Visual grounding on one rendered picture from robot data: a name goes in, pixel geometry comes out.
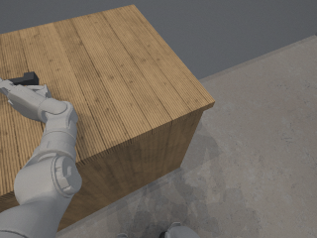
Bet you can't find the counter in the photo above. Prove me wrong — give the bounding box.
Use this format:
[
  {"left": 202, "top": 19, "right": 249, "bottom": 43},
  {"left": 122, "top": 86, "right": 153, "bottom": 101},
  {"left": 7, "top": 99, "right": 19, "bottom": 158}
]
[{"left": 0, "top": 4, "right": 215, "bottom": 232}]

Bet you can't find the right robot shin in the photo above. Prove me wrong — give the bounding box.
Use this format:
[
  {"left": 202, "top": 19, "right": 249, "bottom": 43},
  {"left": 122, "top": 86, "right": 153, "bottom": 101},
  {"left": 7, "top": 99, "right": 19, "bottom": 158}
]
[{"left": 168, "top": 222, "right": 181, "bottom": 230}]

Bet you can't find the robot right thigh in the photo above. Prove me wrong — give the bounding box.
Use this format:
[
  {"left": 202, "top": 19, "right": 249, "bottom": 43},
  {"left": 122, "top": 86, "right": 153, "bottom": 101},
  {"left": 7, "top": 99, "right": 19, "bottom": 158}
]
[{"left": 164, "top": 226, "right": 200, "bottom": 238}]

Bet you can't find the robot left hand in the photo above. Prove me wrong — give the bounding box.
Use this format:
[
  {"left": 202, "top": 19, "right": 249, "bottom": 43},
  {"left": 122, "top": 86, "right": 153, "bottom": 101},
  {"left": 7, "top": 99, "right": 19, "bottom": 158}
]
[{"left": 0, "top": 77, "right": 52, "bottom": 122}]

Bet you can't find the tap lever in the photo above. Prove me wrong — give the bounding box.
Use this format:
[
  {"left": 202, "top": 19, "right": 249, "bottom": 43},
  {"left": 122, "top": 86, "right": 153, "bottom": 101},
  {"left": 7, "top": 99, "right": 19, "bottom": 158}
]
[{"left": 3, "top": 71, "right": 40, "bottom": 86}]

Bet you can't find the left robot upper arm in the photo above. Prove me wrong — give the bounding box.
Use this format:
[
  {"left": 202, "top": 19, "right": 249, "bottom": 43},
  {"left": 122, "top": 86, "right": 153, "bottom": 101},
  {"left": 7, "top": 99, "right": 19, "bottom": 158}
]
[{"left": 0, "top": 155, "right": 82, "bottom": 238}]

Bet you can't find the left robot forearm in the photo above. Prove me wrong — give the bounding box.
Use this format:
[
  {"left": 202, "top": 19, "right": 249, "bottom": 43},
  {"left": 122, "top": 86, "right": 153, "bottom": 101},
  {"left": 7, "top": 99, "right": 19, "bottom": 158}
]
[{"left": 14, "top": 97, "right": 78, "bottom": 204}]

